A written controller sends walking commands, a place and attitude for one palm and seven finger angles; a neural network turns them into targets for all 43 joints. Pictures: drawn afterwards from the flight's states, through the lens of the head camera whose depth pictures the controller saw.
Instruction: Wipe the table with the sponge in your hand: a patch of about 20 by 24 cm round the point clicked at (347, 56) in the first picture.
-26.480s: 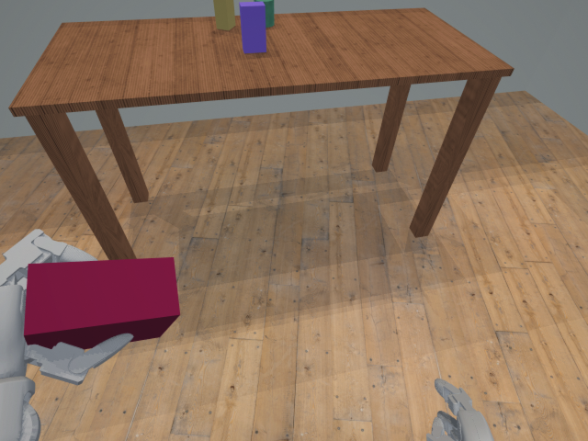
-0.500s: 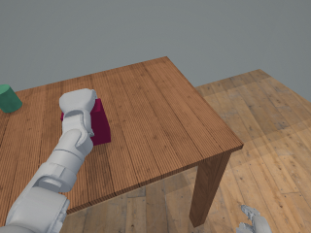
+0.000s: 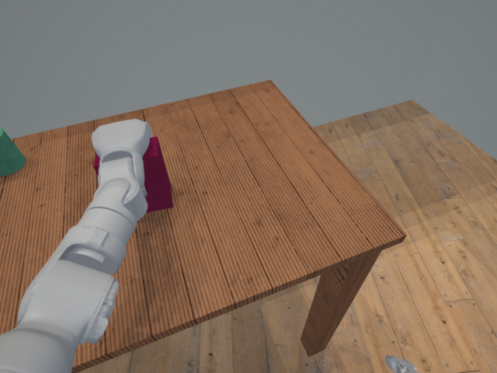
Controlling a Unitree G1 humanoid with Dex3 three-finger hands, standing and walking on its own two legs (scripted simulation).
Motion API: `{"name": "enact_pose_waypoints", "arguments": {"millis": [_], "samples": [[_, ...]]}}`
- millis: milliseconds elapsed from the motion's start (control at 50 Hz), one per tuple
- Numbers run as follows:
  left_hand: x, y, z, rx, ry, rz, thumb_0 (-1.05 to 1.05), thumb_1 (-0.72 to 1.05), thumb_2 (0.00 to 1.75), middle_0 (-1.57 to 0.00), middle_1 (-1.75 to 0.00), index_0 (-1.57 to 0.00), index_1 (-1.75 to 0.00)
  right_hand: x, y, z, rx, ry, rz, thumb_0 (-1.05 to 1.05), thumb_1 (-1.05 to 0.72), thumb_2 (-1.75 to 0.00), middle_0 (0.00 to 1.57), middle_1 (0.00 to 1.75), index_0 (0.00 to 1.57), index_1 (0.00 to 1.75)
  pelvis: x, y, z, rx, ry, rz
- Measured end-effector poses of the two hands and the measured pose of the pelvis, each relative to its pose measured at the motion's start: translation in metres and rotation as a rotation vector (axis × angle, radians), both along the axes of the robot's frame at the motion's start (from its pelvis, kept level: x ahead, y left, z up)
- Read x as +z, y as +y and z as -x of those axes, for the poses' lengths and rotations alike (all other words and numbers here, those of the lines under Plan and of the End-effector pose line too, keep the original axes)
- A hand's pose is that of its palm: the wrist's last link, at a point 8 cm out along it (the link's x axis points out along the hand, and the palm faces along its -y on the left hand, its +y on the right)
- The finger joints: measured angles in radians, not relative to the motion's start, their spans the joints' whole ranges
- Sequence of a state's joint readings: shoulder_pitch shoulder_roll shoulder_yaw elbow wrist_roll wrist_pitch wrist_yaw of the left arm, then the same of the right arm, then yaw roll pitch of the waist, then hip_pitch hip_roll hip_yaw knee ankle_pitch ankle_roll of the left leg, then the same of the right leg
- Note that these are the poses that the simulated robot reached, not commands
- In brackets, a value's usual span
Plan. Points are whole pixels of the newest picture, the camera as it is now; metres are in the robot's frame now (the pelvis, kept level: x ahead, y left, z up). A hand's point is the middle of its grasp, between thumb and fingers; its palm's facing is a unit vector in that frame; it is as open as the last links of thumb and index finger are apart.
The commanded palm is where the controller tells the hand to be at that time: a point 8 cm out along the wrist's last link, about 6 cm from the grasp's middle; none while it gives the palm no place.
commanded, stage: wipe back along the third lane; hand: left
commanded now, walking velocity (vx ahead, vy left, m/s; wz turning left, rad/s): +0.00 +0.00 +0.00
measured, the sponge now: (140, 186) +0.43 +0.23 +0.06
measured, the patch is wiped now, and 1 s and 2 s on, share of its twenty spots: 0.95 0.95 1.00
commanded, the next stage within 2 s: slide back across to the middle lane in 1.60 s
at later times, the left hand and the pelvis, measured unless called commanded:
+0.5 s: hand (140, 177) +0.40 +0.21 +0.11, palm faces +0.04 -0.03 -1.00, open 10.2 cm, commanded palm +0.36 +0.19 +0.15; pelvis +0.02 +0.01 +0.00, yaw +1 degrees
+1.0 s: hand (147, 202) +0.35 +0.18 +0.11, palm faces +0.08 -0.07 -0.99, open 10.2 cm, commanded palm +0.30 +0.17 +0.15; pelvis +0.01 -0.01 +0.00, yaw +0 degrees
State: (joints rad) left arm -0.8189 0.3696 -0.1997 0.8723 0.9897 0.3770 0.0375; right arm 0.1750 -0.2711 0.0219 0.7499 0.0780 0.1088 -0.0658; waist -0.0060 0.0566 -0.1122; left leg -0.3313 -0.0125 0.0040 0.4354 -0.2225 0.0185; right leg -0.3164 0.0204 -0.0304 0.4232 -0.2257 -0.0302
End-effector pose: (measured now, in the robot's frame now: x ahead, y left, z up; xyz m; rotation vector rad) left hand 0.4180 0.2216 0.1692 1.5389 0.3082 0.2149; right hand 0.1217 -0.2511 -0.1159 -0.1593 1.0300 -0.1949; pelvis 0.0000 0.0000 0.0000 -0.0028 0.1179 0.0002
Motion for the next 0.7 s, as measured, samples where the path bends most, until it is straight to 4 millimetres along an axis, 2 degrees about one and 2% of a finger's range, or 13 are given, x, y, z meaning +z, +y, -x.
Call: {"name": "enact_pose_waypoints", "arguments": {"millis": [100, 220, 340, 500, 700], "samples": [[-0.002, 0.001, -0.004, -0.007, -0.008, -0.007, 0.0, -0.52, 1.04, -0.71, -1.32, -0.75, -1.32, -0.001, 0.003, -0.001, -0.006, 0.01, -0.006, 0.01, -0.9, -0.9, 0.2, 0.3, 0.2, 0.3, 0.0, 0.005, -0.005, -0.006, 0.009, 0.002], [-0.004, 0.0, 0.008, -0.002, -0.078, -0.007, 0.0, -0.52, 1.04, -0.71, -1.32, -0.74, -1.32, 0.0, 0.011, -0.017, 0.014, -0.002, -0.034, 0.01, -0.9, -0.9, 0.2, 0.3, 0.2, 0.3, 0.0, 0.01, -0.011, -0.006, -0.001, 0.004], [-0.002, -0.007, 0.022, 0.026, -0.104, 0.0, 0.0, -0.51, 1.04, -0.7, -1.33, -0.74, -1.33, 0.009, 0.026, -0.055, 0.068, -0.07, -0.068, 0.01, -0.9, -0.9, 0.2, 0.3, 0.2, 0.3, 0.0, 0.013, -0.015, 0.003, -0.02, 0.004], [-0.002, -0.022, 0.036, 0.016, -0.096, 0.007, 0.0, -0.51, 1.04, -0.69, -1.33, -0.73, -1.33, 0.031, 0.05, -0.108, 0.159, -0.196, -0.109, 0.01, -0.9, -0.9, 0.2, 0.3, 0.2, 0.3, -0.001, 0.012, -0.017, 0.015, -0.042, 0.0], [-0.003, -0.035, 0.057, -0.015, -0.128, 0.02, 0.0, -0.5, 1.04, -0.69, -1.33, -0.73, -1.33, 0.028, 0.045, -0.103, 0.177, -0.183, -0.133, 0.01, -0.9, -0.9, 0.2, 0.3, 0.2, 0.31, -0.002, 0.003, -0.016, 0.009, -0.066, -0.003]]}}
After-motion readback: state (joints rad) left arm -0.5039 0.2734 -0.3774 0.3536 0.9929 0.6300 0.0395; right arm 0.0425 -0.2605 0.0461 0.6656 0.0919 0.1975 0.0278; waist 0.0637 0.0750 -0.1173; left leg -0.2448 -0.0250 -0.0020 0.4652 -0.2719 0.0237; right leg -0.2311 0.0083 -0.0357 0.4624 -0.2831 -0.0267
